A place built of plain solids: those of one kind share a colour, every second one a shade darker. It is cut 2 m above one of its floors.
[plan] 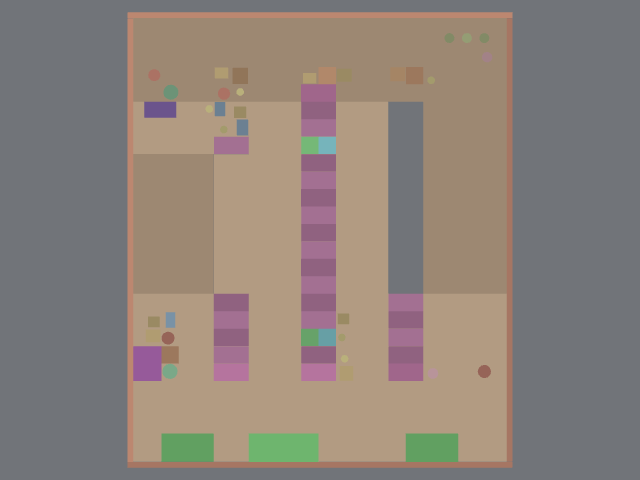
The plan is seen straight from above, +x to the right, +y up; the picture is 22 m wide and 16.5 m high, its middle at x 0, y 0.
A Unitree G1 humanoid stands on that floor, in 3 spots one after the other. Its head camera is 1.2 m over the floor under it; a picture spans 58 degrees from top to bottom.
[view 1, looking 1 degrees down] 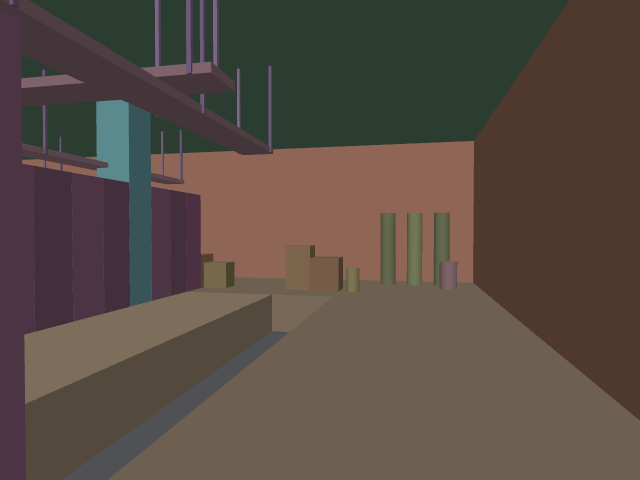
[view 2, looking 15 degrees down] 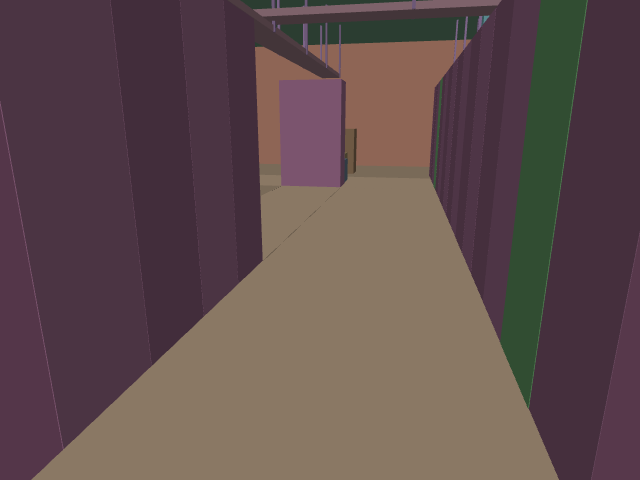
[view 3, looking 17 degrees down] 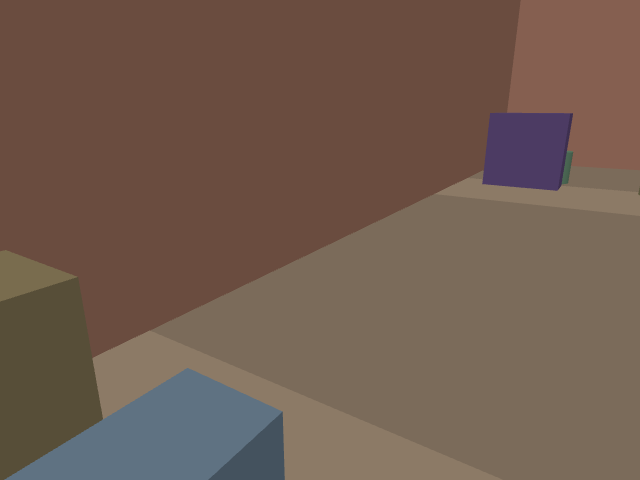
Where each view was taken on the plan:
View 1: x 4.99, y -3.22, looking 102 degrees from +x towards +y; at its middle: wall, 11.10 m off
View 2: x -1.23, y -5.42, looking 101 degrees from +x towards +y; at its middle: floor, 4.64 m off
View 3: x -4.43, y -3.16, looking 123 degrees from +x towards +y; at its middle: wall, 3.83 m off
